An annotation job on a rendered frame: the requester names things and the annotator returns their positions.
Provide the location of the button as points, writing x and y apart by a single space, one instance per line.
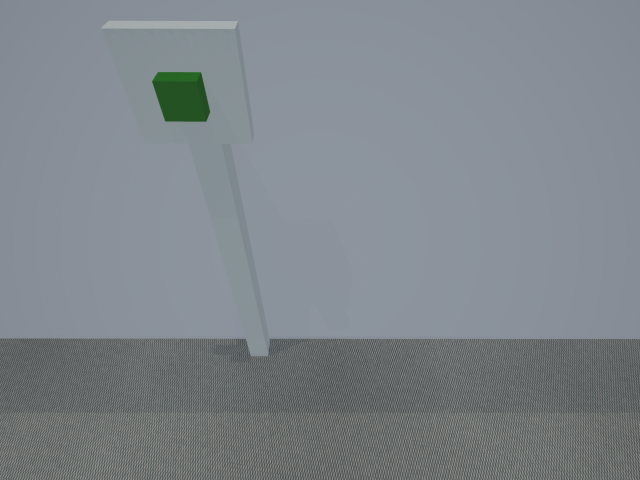
181 96

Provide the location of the panel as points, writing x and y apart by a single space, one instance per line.
141 49

